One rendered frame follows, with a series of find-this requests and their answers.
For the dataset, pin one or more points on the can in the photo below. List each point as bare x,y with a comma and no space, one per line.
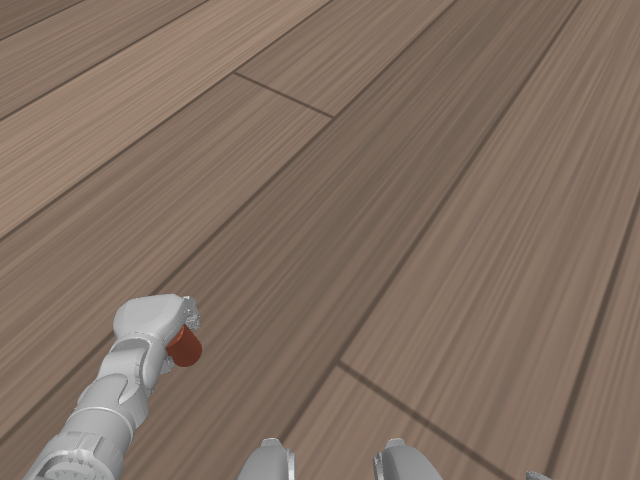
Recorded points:
184,348

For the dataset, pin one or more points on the left robot arm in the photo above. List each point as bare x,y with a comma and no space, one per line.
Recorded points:
97,434

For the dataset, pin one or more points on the left robot hand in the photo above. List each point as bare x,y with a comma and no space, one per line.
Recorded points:
160,316

